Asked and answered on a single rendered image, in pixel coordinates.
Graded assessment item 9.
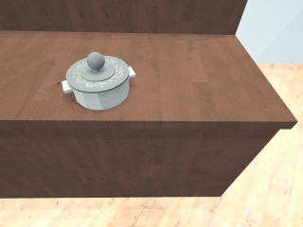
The table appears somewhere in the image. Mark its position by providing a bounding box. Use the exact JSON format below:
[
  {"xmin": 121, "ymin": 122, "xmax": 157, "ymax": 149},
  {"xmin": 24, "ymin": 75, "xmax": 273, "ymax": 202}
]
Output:
[{"xmin": 0, "ymin": 0, "xmax": 298, "ymax": 199}]

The pot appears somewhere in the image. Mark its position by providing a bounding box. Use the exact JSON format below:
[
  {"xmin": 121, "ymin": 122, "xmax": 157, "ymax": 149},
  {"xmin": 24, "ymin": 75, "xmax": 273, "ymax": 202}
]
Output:
[{"xmin": 62, "ymin": 66, "xmax": 136, "ymax": 111}]

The lid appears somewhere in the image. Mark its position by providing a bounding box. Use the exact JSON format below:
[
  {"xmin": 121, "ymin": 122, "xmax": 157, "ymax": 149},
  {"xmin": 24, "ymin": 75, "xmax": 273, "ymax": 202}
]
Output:
[{"xmin": 65, "ymin": 55, "xmax": 130, "ymax": 94}]

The knob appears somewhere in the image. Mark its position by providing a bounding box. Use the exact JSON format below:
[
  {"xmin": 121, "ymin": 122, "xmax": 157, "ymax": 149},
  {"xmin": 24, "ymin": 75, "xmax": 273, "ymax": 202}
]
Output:
[{"xmin": 86, "ymin": 52, "xmax": 105, "ymax": 70}]

